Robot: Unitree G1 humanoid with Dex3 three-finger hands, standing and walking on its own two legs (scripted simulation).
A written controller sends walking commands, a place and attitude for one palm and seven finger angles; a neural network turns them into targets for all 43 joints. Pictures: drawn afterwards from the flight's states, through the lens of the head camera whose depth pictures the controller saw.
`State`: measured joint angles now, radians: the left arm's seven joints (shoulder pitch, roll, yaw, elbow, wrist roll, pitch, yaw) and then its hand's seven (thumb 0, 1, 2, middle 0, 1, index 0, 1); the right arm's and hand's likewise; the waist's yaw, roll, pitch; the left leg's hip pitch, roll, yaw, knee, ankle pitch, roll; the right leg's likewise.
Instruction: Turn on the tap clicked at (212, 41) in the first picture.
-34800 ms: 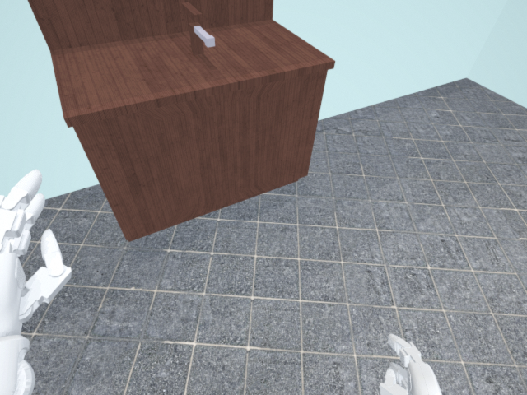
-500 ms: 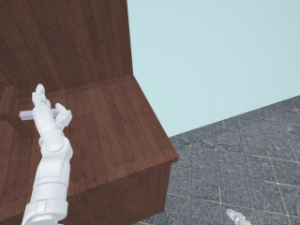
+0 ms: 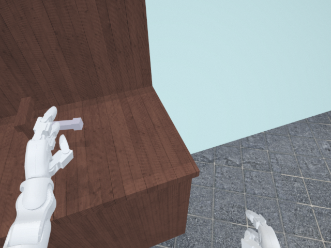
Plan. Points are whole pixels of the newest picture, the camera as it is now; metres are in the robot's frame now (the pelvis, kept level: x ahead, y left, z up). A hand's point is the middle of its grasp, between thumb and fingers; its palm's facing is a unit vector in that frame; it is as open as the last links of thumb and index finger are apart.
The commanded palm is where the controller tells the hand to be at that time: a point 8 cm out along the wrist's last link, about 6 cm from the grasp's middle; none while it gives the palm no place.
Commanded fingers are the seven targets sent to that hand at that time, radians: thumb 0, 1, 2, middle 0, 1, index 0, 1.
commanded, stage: draw the hand back beside the body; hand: left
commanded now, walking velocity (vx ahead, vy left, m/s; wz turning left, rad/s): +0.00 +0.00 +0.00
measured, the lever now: (77, 123) +0.46 +0.32 +0.04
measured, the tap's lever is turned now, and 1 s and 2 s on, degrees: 76 76 76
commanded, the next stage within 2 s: step back with the hand held close in 0.80 s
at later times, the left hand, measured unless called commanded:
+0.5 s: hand (56, 170) +0.22 +0.24 +0.15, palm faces +0.38 -0.86 -0.32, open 7.5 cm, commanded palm +0.18 +0.28 +0.17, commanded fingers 0.00 0.90 0.90 -0.20 -0.30 -0.20 -0.30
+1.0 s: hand (42, 166) +0.22 +0.25 +0.17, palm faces +0.42 -0.83 -0.37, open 7.5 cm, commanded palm +0.17 +0.29 +0.17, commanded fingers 0.00 0.90 0.90 -0.20 -0.30 -0.20 -0.30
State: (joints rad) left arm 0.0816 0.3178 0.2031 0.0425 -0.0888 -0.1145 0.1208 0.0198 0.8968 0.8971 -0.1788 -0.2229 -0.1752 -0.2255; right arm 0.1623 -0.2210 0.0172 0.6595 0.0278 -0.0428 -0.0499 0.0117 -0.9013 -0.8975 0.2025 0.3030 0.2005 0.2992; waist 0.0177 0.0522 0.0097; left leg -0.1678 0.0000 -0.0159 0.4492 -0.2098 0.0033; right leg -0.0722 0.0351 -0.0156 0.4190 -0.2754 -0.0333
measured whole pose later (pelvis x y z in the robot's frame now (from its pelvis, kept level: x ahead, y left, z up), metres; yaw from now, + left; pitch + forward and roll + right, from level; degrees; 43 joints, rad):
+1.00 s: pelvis +0.02 +0.00 +0.00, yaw +1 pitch -3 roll -1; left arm 0.41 0.36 0.29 -0.40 -0.08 -0.13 0.11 0.02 0.89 0.90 -0.21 -0.30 -0.21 -0.30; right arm 0.18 -0.23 0.01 0.63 0.01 -0.05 -0.06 0.01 -0.90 -0.90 0.20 0.30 0.20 0.30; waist 0.05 0.07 0.00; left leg -0.21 0.00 -0.04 0.53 -0.27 0.01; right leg -0.08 0.04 -0.04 0.44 -0.31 -0.03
